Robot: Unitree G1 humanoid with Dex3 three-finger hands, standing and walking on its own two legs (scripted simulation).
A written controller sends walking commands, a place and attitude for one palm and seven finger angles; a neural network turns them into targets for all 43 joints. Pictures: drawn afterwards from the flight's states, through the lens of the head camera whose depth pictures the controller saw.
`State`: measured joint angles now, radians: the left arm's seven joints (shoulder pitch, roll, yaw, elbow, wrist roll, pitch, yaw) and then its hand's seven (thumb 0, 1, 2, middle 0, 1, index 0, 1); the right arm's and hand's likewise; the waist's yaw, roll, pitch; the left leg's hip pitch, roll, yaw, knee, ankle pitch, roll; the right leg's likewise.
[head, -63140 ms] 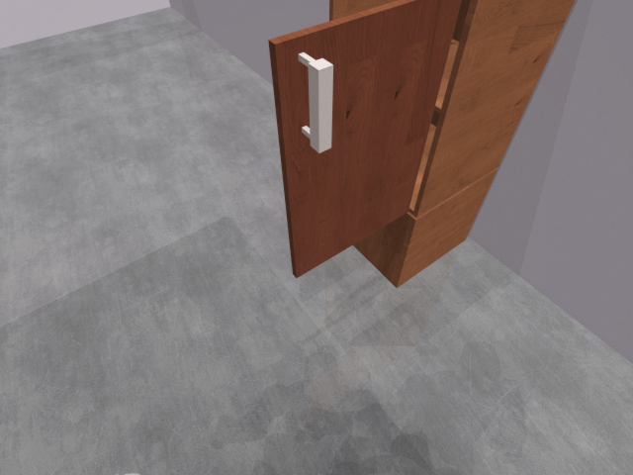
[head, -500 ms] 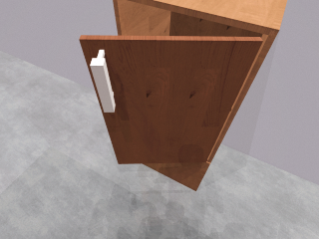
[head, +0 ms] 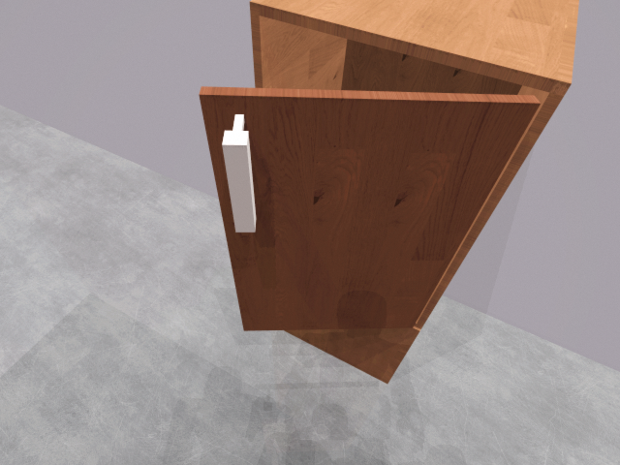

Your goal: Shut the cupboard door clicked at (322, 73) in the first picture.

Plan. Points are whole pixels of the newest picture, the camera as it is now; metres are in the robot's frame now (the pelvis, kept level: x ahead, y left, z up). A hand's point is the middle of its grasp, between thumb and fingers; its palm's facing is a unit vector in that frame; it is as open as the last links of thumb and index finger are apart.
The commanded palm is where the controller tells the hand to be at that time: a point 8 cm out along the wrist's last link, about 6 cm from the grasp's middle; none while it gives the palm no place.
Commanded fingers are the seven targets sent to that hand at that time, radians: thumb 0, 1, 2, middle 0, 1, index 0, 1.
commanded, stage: come to a stop and stand still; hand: left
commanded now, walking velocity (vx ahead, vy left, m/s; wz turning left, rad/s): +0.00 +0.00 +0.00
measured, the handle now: (242, 175) +0.42 +0.12 +0.16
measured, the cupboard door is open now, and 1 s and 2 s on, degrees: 30 30 30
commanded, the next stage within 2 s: look again from close up in 0.90 s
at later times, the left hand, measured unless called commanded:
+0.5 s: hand out of the picture +0.01 +0.14 -0.18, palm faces +0.02 -0.98 -0.18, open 7.4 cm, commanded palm none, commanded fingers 0.00 0.90 0.90 -0.20 -0.30 -0.20 -0.30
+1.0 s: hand out of the picture +0.02 +0.12 -0.17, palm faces +0.02 -0.98 -0.19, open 7.4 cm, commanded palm none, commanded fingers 0.00 0.90 0.90 -0.20 -0.30 -0.20 -0.30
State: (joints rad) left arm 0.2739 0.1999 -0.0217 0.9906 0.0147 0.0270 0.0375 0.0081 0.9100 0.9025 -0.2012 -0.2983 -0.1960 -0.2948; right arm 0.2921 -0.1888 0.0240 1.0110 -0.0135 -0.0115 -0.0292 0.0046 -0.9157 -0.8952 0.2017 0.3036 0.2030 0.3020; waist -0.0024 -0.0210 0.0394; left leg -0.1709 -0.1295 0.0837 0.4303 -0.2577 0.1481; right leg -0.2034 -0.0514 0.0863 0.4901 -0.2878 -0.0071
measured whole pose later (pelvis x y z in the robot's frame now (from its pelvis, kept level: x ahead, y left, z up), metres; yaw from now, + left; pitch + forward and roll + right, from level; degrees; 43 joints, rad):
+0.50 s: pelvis +0.01 -0.02 +0.00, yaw +1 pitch -1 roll +0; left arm 0.29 0.16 -0.02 1.07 0.02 0.01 0.04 0.01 0.91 0.90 -0.20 -0.30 -0.20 -0.29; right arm 0.28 -0.16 0.02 1.09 -0.01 -0.02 -0.04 0.00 -0.91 -0.90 0.20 0.30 0.20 0.30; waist 0.01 -0.02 0.03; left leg -0.14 -0.11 0.06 0.42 -0.27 0.12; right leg -0.16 -0.04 0.06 0.47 -0.29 0.04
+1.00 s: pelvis +0.02 -0.06 +0.01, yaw +1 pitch -1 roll +0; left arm 0.27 0.17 -0.02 1.08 0.01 -0.01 0.04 0.01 0.91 0.90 -0.20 -0.30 -0.20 -0.29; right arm 0.24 -0.17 0.02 1.12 -0.01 -0.02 -0.03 0.00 -0.91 -0.90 0.20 0.30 0.20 0.30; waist 0.01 -0.02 0.04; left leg -0.13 -0.07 0.04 0.41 -0.27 0.07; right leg -0.14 0.00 0.04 0.44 -0.28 0.01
